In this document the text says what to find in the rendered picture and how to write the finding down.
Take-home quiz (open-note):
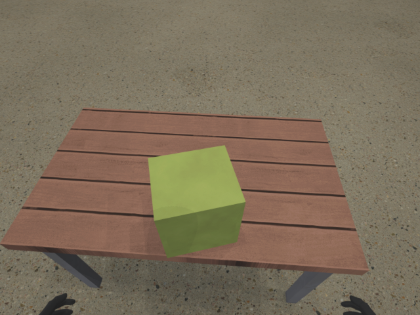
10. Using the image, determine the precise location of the table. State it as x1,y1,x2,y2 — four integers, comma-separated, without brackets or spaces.
0,108,369,303

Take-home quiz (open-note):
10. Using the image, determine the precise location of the carton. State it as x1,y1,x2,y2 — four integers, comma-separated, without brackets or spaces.
148,145,245,258

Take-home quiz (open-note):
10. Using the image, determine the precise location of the robot left hand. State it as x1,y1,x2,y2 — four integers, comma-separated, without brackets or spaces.
39,293,75,315

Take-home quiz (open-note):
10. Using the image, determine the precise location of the robot right hand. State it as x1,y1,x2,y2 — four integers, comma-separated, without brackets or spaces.
341,295,376,315

